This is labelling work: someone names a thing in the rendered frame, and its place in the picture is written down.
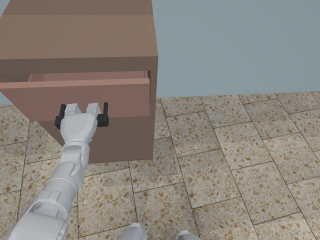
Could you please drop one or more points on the handle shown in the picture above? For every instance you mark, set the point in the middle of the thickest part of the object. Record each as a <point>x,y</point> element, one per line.
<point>103,119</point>

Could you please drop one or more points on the left robot thigh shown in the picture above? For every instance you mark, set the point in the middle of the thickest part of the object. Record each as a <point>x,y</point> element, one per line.
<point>133,233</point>

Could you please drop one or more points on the robot left hand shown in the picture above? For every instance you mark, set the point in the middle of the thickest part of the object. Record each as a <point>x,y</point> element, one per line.
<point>78,126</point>

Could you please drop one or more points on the right robot shin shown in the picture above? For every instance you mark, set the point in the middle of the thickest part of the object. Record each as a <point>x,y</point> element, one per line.
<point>183,232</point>

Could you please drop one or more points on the robot left upper arm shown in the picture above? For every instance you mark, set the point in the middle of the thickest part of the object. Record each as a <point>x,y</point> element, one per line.
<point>36,226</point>

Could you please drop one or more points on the robot left forearm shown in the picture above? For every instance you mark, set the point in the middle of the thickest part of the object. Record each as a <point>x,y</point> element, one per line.
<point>59,191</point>

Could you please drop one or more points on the cabinet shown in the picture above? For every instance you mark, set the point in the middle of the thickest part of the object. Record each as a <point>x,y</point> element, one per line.
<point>86,36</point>

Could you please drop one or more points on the drawer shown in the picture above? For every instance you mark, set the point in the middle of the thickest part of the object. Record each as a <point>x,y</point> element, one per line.
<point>40,98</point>

